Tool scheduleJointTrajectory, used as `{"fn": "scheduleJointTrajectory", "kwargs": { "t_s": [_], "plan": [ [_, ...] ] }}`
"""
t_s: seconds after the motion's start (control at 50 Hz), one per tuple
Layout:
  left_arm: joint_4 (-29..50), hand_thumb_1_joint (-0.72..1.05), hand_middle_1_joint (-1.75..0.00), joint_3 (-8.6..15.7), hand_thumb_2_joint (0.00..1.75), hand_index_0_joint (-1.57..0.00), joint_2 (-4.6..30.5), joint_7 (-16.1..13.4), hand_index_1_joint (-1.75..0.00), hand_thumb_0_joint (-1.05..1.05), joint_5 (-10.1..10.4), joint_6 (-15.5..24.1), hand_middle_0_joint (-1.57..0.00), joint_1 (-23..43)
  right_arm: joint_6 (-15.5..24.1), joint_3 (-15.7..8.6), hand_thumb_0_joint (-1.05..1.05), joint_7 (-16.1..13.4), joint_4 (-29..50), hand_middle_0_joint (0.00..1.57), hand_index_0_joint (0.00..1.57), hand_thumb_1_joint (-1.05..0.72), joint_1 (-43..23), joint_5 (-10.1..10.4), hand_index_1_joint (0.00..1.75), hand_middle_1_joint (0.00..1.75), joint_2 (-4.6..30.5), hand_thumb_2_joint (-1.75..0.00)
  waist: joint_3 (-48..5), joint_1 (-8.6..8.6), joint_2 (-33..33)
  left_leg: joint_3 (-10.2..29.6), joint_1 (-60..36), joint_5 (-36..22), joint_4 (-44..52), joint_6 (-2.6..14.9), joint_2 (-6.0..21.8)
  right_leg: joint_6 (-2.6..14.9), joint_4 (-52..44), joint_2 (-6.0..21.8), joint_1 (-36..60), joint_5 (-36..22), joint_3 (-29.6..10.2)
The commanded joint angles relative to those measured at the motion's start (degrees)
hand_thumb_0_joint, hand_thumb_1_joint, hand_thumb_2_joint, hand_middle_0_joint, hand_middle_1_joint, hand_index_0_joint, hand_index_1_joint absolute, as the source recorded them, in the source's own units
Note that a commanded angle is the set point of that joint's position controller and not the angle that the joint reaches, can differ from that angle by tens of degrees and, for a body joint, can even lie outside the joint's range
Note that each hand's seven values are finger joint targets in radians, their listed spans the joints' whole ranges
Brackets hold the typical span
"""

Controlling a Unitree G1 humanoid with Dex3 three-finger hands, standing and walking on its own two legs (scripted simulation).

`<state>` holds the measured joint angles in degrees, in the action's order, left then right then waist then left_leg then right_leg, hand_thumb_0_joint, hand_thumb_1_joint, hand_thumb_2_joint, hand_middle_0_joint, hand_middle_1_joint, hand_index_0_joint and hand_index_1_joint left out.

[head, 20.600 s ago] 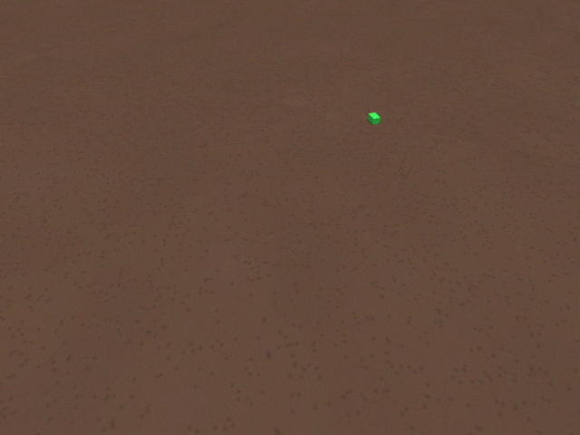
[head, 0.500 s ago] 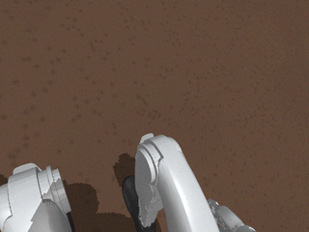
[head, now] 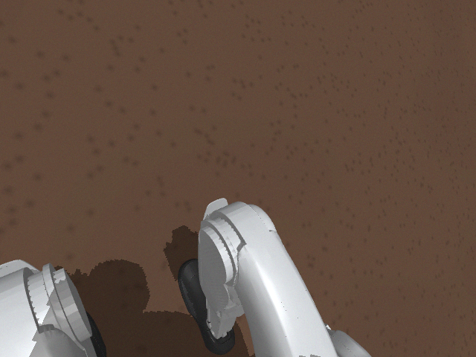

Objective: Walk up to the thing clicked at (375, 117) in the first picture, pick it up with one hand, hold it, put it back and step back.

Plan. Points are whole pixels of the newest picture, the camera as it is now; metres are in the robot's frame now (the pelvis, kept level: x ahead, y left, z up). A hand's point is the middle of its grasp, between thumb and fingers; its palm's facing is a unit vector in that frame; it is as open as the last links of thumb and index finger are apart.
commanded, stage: rest palm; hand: left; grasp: from above
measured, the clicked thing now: out of the picture +0.44 +0.36 -0.28
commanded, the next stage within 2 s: close in 0.72 s
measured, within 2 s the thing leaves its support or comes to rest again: neither
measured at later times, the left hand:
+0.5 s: hand out of the picture +0.42 +0.35 -0.25, palm faces -0.44 -0.14 -0.89, open 13.2 cm
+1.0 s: hand out of the picture +0.43 +0.35 -0.24, palm faces -0.44 -0.12 -0.89, open 12.2 cm
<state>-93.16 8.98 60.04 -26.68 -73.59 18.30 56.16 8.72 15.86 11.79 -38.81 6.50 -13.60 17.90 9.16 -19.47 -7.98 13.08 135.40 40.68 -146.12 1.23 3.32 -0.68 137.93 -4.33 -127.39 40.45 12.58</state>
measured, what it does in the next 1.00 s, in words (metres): stands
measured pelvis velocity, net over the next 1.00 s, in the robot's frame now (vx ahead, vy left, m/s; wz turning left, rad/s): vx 0.00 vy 0.00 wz -0.03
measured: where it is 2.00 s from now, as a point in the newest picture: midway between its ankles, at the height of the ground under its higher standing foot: (158, 349)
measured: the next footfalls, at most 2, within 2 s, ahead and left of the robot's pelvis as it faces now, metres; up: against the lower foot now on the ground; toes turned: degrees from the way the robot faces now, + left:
none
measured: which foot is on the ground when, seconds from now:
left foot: down 0.00-1.00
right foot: down 0.00-1.00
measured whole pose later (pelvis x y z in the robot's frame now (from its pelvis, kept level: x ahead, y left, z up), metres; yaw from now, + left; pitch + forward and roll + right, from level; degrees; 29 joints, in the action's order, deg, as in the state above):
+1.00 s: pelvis +0.00 +0.00 +0.00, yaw -2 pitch +27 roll -15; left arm -96.8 5.2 60.6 -34.4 -76.4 18.6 57.4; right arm 10.3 18.1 12.6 -37.3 3.1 -15.2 18.9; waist 8.1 -19.3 -8.6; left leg 14.8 135.3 40.6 -146.7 1.7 3.6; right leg -1.6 136.8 -5.3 -126.7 39.4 13.8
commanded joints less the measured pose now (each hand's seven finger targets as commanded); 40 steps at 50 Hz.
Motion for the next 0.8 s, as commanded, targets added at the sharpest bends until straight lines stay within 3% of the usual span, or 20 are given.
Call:
{"fn": "scheduleJointTrajectory", "kwargs": {
  "t_s": [0.0,0.04,0.06,0.1,0.14,0.2,0.24,0.28,0.32,0.34,0.36,0.42,0.44,0.5,0.58,0.62,0.66,0.74,0.76,0.78],
  "plan": [
    [7.7,-0.38,-0.85,1.5,0.85,-0.18,16.1,-4.6,-0.85,0.00,-0.4,3.9,-0.18,11.7,-0.5,-5.1,0.00,-0.8,0.8,0.20,0.20,-0.89,8.6,-0.2,0.30,0.30,17.9,-0.90,-41.1,0.99,32.0,-3.3,-32.2,-14.6,14.1,-0.65,0.6,2.23,-12.4,-2.3,20.4,-16.5,2.5],
    [5.8,-0.39,-0.85,-1.3,0.86,-0.17,13.4,-6.2,-0.85,0.00,-2.5,3.9,-0.17,12.2,-0.4,-5.1,0.00,-0.5,1.4,0.20,0.20,-0.89,7.9,-1.0,0.30,0.30,18.2,-0.90,-39.3,-0.45,31.6,-3.2,-32.1,-14.0,13.7,-0.68,0.8,2.19,-11.6,-2.6,18.3,-16.3,3.0],
    [5.5,-0.40,-0.85,-1.0,0.87,-0.16,13.6,-7.1,-0.85,0.00,-3.1,3.7,-0.17,12.3,-0.3,-4.9,0.00,-0.4,0.9,0.20,0.20,-0.89,7.7,-1.1,0.30,0.30,18.2,-0.90,-38.8,-0.37,32.0,-3.2,-32.4,-14.6,13.7,-0.72,0.9,2.17,-11.4,-2.7,17.9,-16.6,3.3],
    [4.4,-0.41,-0.84,-2.8,0.88,-0.16,11.5,-8.9,-0.84,0.00,-3.4,3.0,-0.17,13.2,0.2,-4.8,0.00,-0.1,-0.1,0.20,0.20,-0.89,7.4,-1.1,0.30,0.30,18.1,-0.90,-36.7,-0.90,31.7,-3.0,-31.5,-14.7,13.9,-0.81,0.8,2.19,-11.3,-2.9,16.3,-17.3,3.5],
    [4.0,-0.40,-0.83,-2.8,0.88,-0.17,11.6,-11.0,-0.83,0.00,-3.9,2.1,-0.18,13.1,0.6,-4.7,0.00,0.0,-0.5,0.20,0.20,-0.89,7.1,-1.3,0.30,0.30,18.5,-0.90,-36.1,-0.57,31.2,-2.9,-30.3,-14.7,14.7,-0.82,0.8,2.24,-12.1,-3.2,16.3,-17.6,3.7],
    [1.0,-0.36,-0.84,-4.3,0.84,-0.18,9.8,-12.6,-0.84,0.00,-4.5,-0.2,-0.18,13.0,1.6,-4.9,0.00,0.6,-1.0,0.20,0.20,-0.89,7.0,-1.3,0.30,0.30,19.0,-0.90,-34.9,-1.50,29.8,-2.2,-29.9,-13.5,15.1,-0.96,0.7,2.27,-11.1,-3.1,14.7,-17.1,4.0],
    [-0.6,-0.34,-0.85,-5.5,0.82,-0.19,8.5,-13.1,-0.84,0.00,-3.6,-1.6,-0.19,14.0,2.6,-5.0,0.00,1.0,-0.7,0.20,0.20,-0.89,6.2,-1.2,0.30,0.30,19.4,-0.90,-33.0,-2.15,29.5,-1.9,-28.4,-11.4,14.9,-0.79,0.8,2.12,-11.1,-2.9,13.2,-16.1,3.8],
    [2.1,-0.33,-0.85,-4.0,0.81,-0.20,10.4,-13.1,-0.84,0.00,-2.9,-2.5,-0.19,17.3,3.5,-5.1,0.00,1.2,0.0,0.20,0.20,-0.89,6.5,-0.9,0.30,0.30,20.0,-0.90,-34.8,-2.18,29.5,-1.7,-28.8,-10.2,15.5,-0.74,0.7,2.05,-11.5,-2.6,13.3,-14.9,3.8],
    [-1.0,-0.31,-0.84,-2.0,0.79,-0.23,12.4,-12.4,-0.83,0.00,-2.7,-3.7,-0.22,16.1,4.3,-5.2,0.00,1.3,1.0,0.20,0.20,-0.90,5.8,-0.6,0.30,0.30,20.8,-0.90,-33.1,-2.13,29.6,-1.1,-28.8,-7.8,15.9,-0.83,0.9,2.03,-10.8,-2.0,11.6,-12.8,3.8],
    [0.1,-0.31,-0.84,-3.1,0.79,-0.23,11.4,-11.9,-0.83,0.00,-2.3,-4.0,-0.22,16.8,4.6,-5.2,0.00,1.2,1.7,0.20,0.20,-0.90,5.1,-0.6,0.30,0.30,20.6,-0.90,-33.6,-2.10,29.7,-1.3,-28.5,-7.3,15.8,-0.82,1.0,2.05,-11.2,-2.2,12.0,-12.4,3.5],
    [-0.8,-0.32,-0.84,-0.7,0.79,-0.23,14.0,-11.8,-0.83,0.00,-2.0,-4.3,-0.22,16.5,4.6,-5.1,0.00,1.2,0.7,0.20,0.20,-0.90,5.7,-0.6,0.30,0.30,20.6,-0.90,-33.8,-1.96,29.5,-1.1,-28.3,-6.5,15.9,-0.83,1.0,1.99,-11.3,-2.1,12.5,-11.6,3.4],
    [0.3,-0.31,-0.85,-0.4,0.78,-0.23,13.4,-9.9,-0.84,0.00,-1.3,-4.6,-0.22,16.6,4.6,-5.0,0.00,1.0,1.1,0.20,0.20,-0.90,6.2,-0.6,0.30,0.30,20.1,-0.90,-34.8,-2.21,31.1,-1.8,-28.8,-7.5,15.5,-0.78,0.8,2.08,-11.4,-1.9,13.8,-12.4,2.9],
    [0.4,-0.31,-0.85,-2.4,0.78,-0.23,11.3,-9.1,-0.84,0.00,-0.9,-4.5,-0.22,17.1,4.7,-4.9,0.00,1.0,2.2,0.20,0.20,-0.90,5.3,-0.6,0.30,0.30,19.6,-0.90,-34.9,-2.38,31.4,-2.1,-28.4,-7.4,15.1,-0.70,0.9,2.14,-11.6,-2.2,14.2,-12.5,2.5],
    [2.9,-0.31,-0.85,-0.7,0.78,-0.23,14.6,-7.5,-0.83,0.00,0.6,-3.9,-0.22,16.7,4.4,-4.1,0.00,0.9,1.2,0.20,0.20,-0.90,6.5,-0.3,0.30,0.30,19.0,-0.90,-37.9,-1.87,30.5,-2.6,-29.2,-11.3,13.8,-0.56,0.9,1.74,-12.2,-2.2,17.9,-15.9,2.5],
    [4.1,-0.28,-0.83,-1.1,0.77,-0.25,14.0,-6.2,-0.81,0.00,1.5,-2.1,-0.24,14.1,3.2,-3.8,0.00,0.6,0.8,0.20,0.20,-0.90,7.5,-0.6,0.30,0.30,18.4,-0.90,-40.9,-1.39,30.8,-3.0,-31.3,-17.1,12.7,-0.60,1.0,1.50,-12.5,-2.6,22.4,-20.9,2.6],
    [1.8,-0.29,-0.84,-2.6,0.77,-0.24,12.5,-5.5,-0.82,0.00,1.7,-1.3,-0.23,12.7,2.9,-3.1,0.00,0.9,0.3,0.20,0.20,-0.90,7.9,-1.0,0.30,0.30,18.1,-0.90,-38.1,-2.60,28.8,-3.1,-29.6,-17.3,11.6,-0.17,0.9,1.02,-12.6,-2.6,22.4,-21.7,2.8],
    [4.6,-0.30,-0.83,-0.4,0.78,-0.24,16.5,-5.8,-0.82,0.00,1.6,-0.2,-0.23,12.3,2.2,-3.2,0.00,0.5,0.4,0.20,0.20,-0.90,8.0,-0.6,0.30,0.30,18.9,-0.90,-41.2,-0.55,30.8,-2.9,-31.8,-19.9,12.4,-0.38,1.1,1.27,-12.9,-2.8,24.2,-23.0,2.8],
    [4.2,-0.27,-0.81,-0.4,0.76,-0.26,16.2,-6.6,-0.80,0.00,0.3,1.1,-0.25,10.6,1.4,-2.6,0.00,0.8,0.8,0.20,0.20,-0.90,7.0,-1.1,0.30,0.30,18.8,-0.90,-39.8,-0.28,31.6,-2.1,-32.9,-20.5,13.0,-0.68,1.4,1.56,-11.8,-3.0,22.3,-22.1,3.8],
    [4.9,-0.27,-0.79,-0.2,0.76,-0.26,16.2,-7.0,-0.78,0.00,0.0,1.4,-0.25,11.6,1.3,-3.3,0.00,0.8,1.1,0.20,0.20,-0.89,7.3,-1.2,0.30,0.30,19.8,-0.90,-39.6,-1.03,32.4,-1.8,-33.7,-20.5,13.3,-0.86,1.3,1.72,-11.3,-2.9,21.3,-21.7,4.2],
    [6.2,-0.26,-0.80,1.4,0.76,-0.26,18.1,-7.7,-0.79,0.00,-0.1,1.6,-0.25,12.1,1.1,-2.8,0.00,0.7,0.9,0.20,0.20,-0.89,7.0,-1.1,0.30,0.30,19.2,-0.90,-41.0,-0.01,32.9,-1.8,-33.6,-20.4,13.3,-0.81,1.5,1.67,-11.7,-3.1,22.2,-22.0,4.0]
  ]
}}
